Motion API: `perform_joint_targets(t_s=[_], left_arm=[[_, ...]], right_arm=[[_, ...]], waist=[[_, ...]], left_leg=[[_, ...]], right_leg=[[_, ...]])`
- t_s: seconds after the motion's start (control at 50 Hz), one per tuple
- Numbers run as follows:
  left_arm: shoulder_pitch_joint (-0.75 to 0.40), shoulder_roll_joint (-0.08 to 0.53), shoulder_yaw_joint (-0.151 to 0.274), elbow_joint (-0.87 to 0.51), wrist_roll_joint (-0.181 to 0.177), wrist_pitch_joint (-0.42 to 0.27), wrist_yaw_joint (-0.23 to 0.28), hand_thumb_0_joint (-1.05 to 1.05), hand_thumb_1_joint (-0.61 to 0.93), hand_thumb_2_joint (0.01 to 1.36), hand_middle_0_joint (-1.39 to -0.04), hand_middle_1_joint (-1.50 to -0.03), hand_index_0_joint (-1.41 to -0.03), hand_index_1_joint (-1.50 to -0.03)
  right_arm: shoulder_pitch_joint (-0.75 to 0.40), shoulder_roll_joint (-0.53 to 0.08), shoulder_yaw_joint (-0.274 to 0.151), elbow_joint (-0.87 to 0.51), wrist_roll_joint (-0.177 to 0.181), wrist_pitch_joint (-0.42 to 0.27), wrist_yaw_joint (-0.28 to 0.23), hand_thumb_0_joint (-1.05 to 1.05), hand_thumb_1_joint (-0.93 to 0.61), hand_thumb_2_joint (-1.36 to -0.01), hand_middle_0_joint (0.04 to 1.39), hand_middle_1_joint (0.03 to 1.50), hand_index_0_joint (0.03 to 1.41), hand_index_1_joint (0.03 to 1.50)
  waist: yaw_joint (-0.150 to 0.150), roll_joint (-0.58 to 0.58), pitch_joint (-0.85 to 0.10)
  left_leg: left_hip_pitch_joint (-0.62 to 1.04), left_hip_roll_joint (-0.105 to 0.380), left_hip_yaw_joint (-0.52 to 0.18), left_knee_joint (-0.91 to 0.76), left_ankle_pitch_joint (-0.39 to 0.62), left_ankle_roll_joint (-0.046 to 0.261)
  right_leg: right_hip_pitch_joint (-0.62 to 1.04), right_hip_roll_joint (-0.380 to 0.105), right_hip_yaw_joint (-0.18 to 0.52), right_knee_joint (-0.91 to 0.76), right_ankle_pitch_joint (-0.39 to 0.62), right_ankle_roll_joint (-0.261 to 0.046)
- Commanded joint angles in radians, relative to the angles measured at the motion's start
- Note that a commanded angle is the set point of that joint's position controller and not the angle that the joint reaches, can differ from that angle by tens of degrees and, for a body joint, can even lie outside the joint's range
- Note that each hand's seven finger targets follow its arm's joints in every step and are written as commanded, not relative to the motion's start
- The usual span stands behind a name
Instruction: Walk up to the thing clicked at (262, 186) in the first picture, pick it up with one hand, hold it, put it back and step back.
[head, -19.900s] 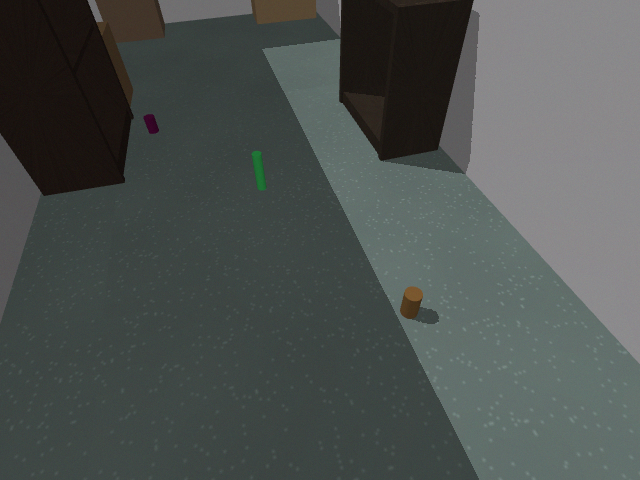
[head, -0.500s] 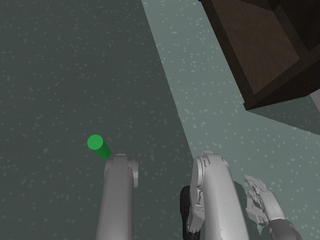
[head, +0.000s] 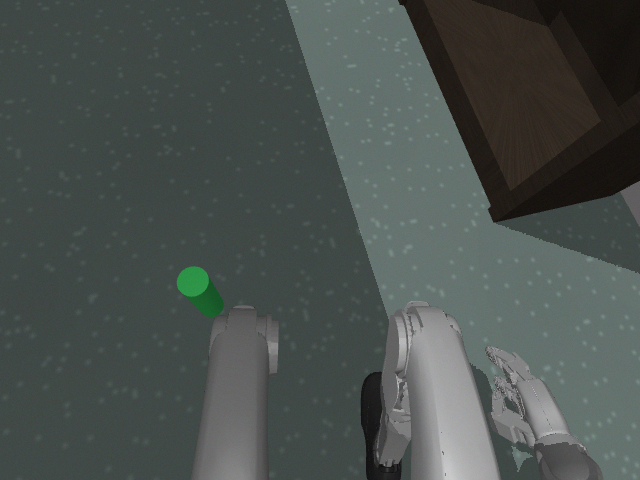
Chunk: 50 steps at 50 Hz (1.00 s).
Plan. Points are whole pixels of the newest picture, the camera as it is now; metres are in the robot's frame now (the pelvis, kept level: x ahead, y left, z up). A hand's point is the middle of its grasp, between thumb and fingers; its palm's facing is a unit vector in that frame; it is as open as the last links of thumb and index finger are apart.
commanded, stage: go down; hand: left
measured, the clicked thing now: (203, 295) +0.38 +0.21 -0.29
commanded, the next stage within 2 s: none
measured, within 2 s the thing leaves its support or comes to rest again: neither
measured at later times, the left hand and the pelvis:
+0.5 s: hand out of the picture +0.31 +0.38 -0.01, palm faces +0.06 -1.00 -0.08, open 17.5 cm; pelvis +0.00 +0.00 -0.01, yaw +0 degrees
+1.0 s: hand out of the picture +0.31 +0.38 -0.01, palm faces +0.05 -1.00 -0.06, open 17.3 cm; pelvis +0.00 +0.00 -0.02, yaw +0 degrees
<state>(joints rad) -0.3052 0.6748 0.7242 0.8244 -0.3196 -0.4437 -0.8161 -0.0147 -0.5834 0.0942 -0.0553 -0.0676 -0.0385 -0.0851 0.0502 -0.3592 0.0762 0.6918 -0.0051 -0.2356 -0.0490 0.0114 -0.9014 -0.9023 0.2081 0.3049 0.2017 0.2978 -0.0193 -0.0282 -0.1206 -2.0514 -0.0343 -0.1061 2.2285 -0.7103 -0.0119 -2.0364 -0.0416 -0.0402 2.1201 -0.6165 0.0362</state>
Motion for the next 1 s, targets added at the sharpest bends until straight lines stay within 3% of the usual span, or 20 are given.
perform_joint_targets(t_s=[0.0, 0.08, 0.12, 0.2, 0.24, 0.3, 0.36, 0.4, 0.46, 0.48, 0.54, 0.56, 0.58, 0.6, 0.68, 0.72, 0.8, 0.82, 0.88, 0.98], left_arm=[[-0.112, 0.418, 0.116, -0.167, -0.043, -0.049, 0.014, 0.000, -0.581, 0.112, -0.052, -0.078, -0.036, -0.090], [-0.069, 0.382, 0.101, -0.088, -0.052, -0.039, 0.004, 0.000, -0.611, 0.095, -0.058, -0.072, -0.042, -0.084], [-0.082, 0.370, 0.087, -0.081, -0.050, -0.041, -0.005, 0.000, -0.605, 0.095, -0.054, -0.068, -0.040, -0.079], [-0.116, 0.370, 0.085, -0.109, -0.059, -0.060, -0.018, 0.000, -0.611, 0.080, -0.058, -0.066, -0.045, -0.075], [-0.154, 0.406, 0.107, -0.130, -0.068, -0.079, -0.022, 0.000, -0.611, 0.079, -0.061, -0.067, -0.047, -0.077], [-0.158, 0.429, 0.118, -0.178, -0.069, -0.092, -0.028, 0.000, -0.583, 0.094, -0.056, -0.071, -0.042, -0.081], [-0.129, 0.396, 0.096, -0.150, -0.071, -0.079, -0.036, 0.000, -0.536, 0.112, -0.049, -0.078, -0.037, -0.086], [-0.138, 0.421, 0.120, -0.140, -0.078, -0.075, -0.035, 0.000, -0.541, 0.109, -0.050, -0.068, -0.036, -0.077], [-0.110, 0.414, 0.121, -0.120, -0.085, -0.068, -0.039, 0.000, -0.557, 0.101, -0.054, -0.066, -0.037, -0.078], [-0.097, 0.403, 0.118, -0.102, -0.084, -0.066, -0.039, 0.000, -0.542, 0.112, -0.049, -0.066, -0.032, -0.078], [-0.132, 0.401, 0.112, -0.124, -0.086, -0.071, -0.045, 0.000, -0.560, 0.098, -0.055, -0.065, -0.038, -0.078], [-0.094, 0.394, 0.114, -0.083, -0.085, -0.067, -0.045, 0.000, -0.546, 0.100, -0.054, -0.061, -0.037, -0.074], [-0.138, 0.405, 0.110, -0.127, -0.089, -0.074, -0.048, 0.000, -0.548, 0.095, -0.055, -0.060, -0.038, -0.072], [-0.104, 0.381, 0.105, -0.104, -0.092, -0.074, -0.049, 0.000, -0.527, 0.109, -0.050, -0.062, -0.032, -0.075], [-0.119, 0.388, 0.102, -0.173, -0.094, -0.080, -0.057, 0.000, -0.505, 0.097, -0.051, -0.059, -0.036, -0.067], [-0.139, 0.358, 0.088, -0.153, -0.097, -0.079, -0.060, 0.000, -0.494, 0.098, -0.049, -0.064, -0.037, -0.070], [-0.155, 0.399, 0.121, -0.145, -0.104, -0.096, -0.056, 0.000, -0.548, 0.095, -0.057, -0.064, -0.042, -0.074], [-0.147, 0.377, 0.103, -0.131, -0.100, -0.095, -0.060, 0.000, -0.523, 0.100, -0.054, -0.065, -0.040, -0.074], [-0.119, 0.368, 0.093, -0.144, -0.097, -0.092, -0.063, 0.000, -0.508, 0.106, -0.051, -0.067, -0.036, -0.075], [-0.180, 0.410, 0.117, -0.170, -0.112, -0.102, -0.063, 0.000, -0.528, 0.099, -0.056, -0.069, -0.041, -0.078]], right_arm=[[0.064, -0.230, -0.081, -0.080, 0.009, -0.032, -0.018, 0.000, -0.897, -0.905, 0.199, 0.300, 0.199, 0.300], [0.050, -0.224, -0.076, -0.083, 0.013, -0.027, -0.015, 0.000, -0.900, -0.905, 0.199, 0.300, 0.199, 0.300], [0.053, -0.223, -0.075, -0.085, 0.013, -0.030, -0.013, 0.000, -0.897, -0.905, 0.199, 0.300, 0.199, 0.300], [0.053, -0.219, -0.076, -0.092, 0.012, -0.037, -0.009, 0.000, -0.897, -0.904, 0.199, 0.300, 0.199, 0.300], [0.054, -0.224, -0.076, -0.086, 0.010, -0.041, -0.009, 0.000, -0.898, -0.904, 0.199, 0.300, 0.199, 0.300], [0.052, -0.236, -0.084, -0.085, 0.007, -0.046, -0.014, 0.000, -0.899, -0.904, 0.199, 0.300, 0.199, 0.300], [0.051, -0.243, -0.088, -0.080, 0.007, -0.045, -0.016, 0.000, -0.891, -0.903, 0.199, 0.300, 0.199, 0.300], [0.048, -0.236, -0.078, -0.075, 0.010, -0.043, -0.018, 0.000, -0.888, -0.902, 0.199, 0.300, 0.199, 0.300], [0.048, -0.235, -0.074, -0.072, 0.011, -0.041, -0.019, 0.000, -0.898, -0.905, 0.199, 0.300, 0.199, 0.300], [0.056, -0.235, -0.072, -0.070, 0.012, -0.041, -0.017, 0.000, -0.895, -0.905, 0.199, 0.300, 0.199, 0.300], [0.046, -0.231, -0.076, -0.075, 0.012, -0.041, -0.017, 0.000, -0.898, -0.905, 0.199, 0.300, 0.199, 0.300], [0.042, -0.230, -0.071, -0.080, 0.011, -0.042, -0.017, 0.000, -0.893, -0.903, 0.199, 0.300, 0.199, 0.300], [0.042, -0.231, -0.077, -0.080, 0.011, -0.044, -0.017, 0.000, -0.895, -0.904, 0.199, 0.300, 0.199, 0.300], [0.042, -0.229, -0.075, -0.080, 0.012, -0.044, -0.016, 0.000, -0.891, -0.904, 0.199, 0.300, 0.199, 0.300], [0.041, -0.246, -0.083, -0.084, 0.013, -0.046, -0.018, 0.000, -0.891, -0.902, 0.199, 0.300, 0.199, 0.300], [0.045, -0.252, -0.087, -0.076, 0.014, -0.046, -0.018, 0.000, -0.888, -0.901, 0.199, 0.300, 0.199, 0.300], [0.040, -0.238, -0.075, -0.073, 0.011, -0.045, -0.018, 0.000, -0.891, -0.902, 0.199, 0.300, 0.199, 0.300], [0.038, -0.236, -0.076, -0.075, 0.010, -0.045, -0.018, 0.000, -0.893, -0.903, 0.200, 0.300, 0.199, 0.300], [0.036, -0.240, -0.082, -0.076, 0.008, -0.044, -0.018, 0.000, -0.889, -0.902, 0.200, 0.300, 0.199, 0.300], [0.031, -0.238, -0.075, -0.078, 0.010, -0.046, -0.018, 0.000, -0.891, -0.902, 0.200, 0.300, 0.200, 0.300]], waist=[[0.039, 0.216, -0.572], [0.044, 0.213, -0.497], [0.030, 0.206, -0.489], [0.015, 0.170, -0.517], [0.011, 0.159, -0.540], [0.023, 0.197, -0.593], [0.024, 0.204, -0.565], [0.035, 0.212, -0.555], [0.041, 0.199, -0.550], [0.035, 0.202, -0.545], [0.030, 0.187, -0.530], [0.032, 0.172, -0.526], [0.027, 0.170, -0.527], [0.026, 0.171, -0.531], [0.033, 0.229, -0.572], [0.014, 0.229, -0.553], [0.029, 0.195, -0.555], [0.019, 0.200, -0.551], [0.036, 0.226, -0.547], [0.027, 0.201, -0.548]], left_leg=[[0.420, 0.014, 0.027, -0.374, 0.083, 0.031], [0.357, 0.012, 0.034, -0.371, 0.051, 0.037], [0.354, 0.014, 0.031, -0.365, 0.051, 0.036], [0.331, 0.011, 0.047, -0.334, 0.073, 0.041], [0.325, 0.010, 0.054, -0.316, 0.076, 0.044], [0.381, 0.011, 0.051, -0.320, 0.093, 0.039], [0.378, 0.012, 0.045, -0.338, 0.052, 0.037], [0.367, 0.012, 0.042, -0.341, 0.038, 0.038], [0.344, 0.008, 0.047, -0.326, 0.072, 0.038], [0.345, 0.006, 0.051, -0.318, 0.107, 0.036], [0.323, 0.007, 0.053, -0.314, 0.070, 0.042], [0.322, 0.007, 0.052, -0.315, 0.088, 0.040], [0.305, 0.007, 0.059, -0.309, 0.045, 0.045], [0.318, 0.007, 0.058, -0.311, 0.069, 0.043], [0.397, 0.014, 0.031, -0.336, 0.088, 0.032], [0.405, 0.015, 0.016, -0.337, 0.090, 0.028], [0.365, 0.009, 0.036, -0.305, 0.106, 0.035], [0.359, 0.006, 0.039, -0.305, 0.098, 0.037], [0.373, 0.009, 0.040, -0.328, 0.061, 0.034], [0.330, 0.006, 0.053, -0.305, 0.059, 0.040]], right_leg=[[0.287, 0.032, -0.046, -0.174, 0.035, -0.069], [0.252, 0.034, -0.047, -0.170, 0.011, -0.072], [0.245, 0.035, -0.050, -0.164, 0.015, -0.073], [0.283, 0.035, -0.047, -0.177, 0.021, -0.069], [0.304, 0.036, -0.043, -0.178, 0.020, -0.066], [0.302, 0.036, -0.041, -0.164, 0.034, -0.068], [0.273, 0.037, -0.044, -0.164, 0.004, -0.068], [0.262, 0.038, -0.044, -0.162, 0.002, -0.068], [0.276, 0.036, -0.046, -0.152, 0.025, -0.070], [0.277, 0.036, -0.048, -0.145, 0.048, -0.072], [0.269, 0.037, -0.045, -0.156, 0.021, -0.070], [0.277, 0.037, -0.047, -0.153, 0.033, -0.069], [0.281, 0.038, -0.042, -0.169, 0.000, -0.067], [0.284, 0.038, -0.046, -0.163, 0.018, -0.067], [0.243, 0.036, -0.054, -0.134, 0.041, -0.072], [0.213, 0.035, -0.059, -0.123, 0.046, -0.073], [0.246, 0.034, -0.048, -0.132, 0.048, -0.071], [0.242, 0.034, -0.047, -0.132, 0.043, -0.072], [0.244, 0.035, -0.047, -0.140, 0.020, -0.072], [0.260, 0.036, -0.044, -0.142, 0.011, -0.069]])
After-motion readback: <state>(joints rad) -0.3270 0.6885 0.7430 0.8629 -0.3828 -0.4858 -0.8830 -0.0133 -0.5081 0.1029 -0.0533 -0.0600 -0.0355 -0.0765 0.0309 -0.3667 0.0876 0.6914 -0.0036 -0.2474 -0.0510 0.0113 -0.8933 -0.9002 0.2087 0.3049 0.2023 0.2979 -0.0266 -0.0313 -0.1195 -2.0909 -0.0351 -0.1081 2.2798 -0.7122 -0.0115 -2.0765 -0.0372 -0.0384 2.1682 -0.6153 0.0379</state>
